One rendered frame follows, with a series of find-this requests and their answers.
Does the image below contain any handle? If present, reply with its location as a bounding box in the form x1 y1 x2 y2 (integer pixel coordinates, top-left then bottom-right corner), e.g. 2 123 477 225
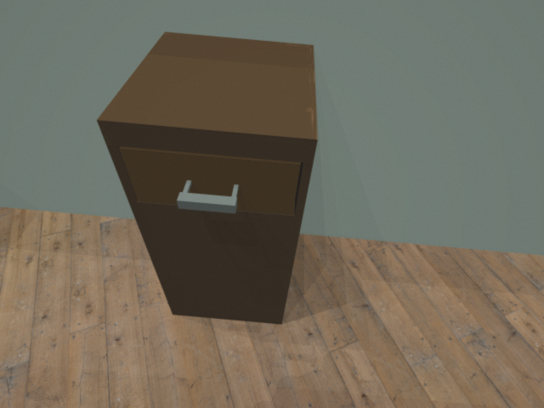
177 180 239 213

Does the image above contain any drawer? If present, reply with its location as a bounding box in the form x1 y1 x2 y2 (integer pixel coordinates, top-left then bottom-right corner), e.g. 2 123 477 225
119 146 301 215

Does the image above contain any cabinet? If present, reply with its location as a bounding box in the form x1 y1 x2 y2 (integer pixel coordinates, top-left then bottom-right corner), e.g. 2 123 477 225
97 32 318 325

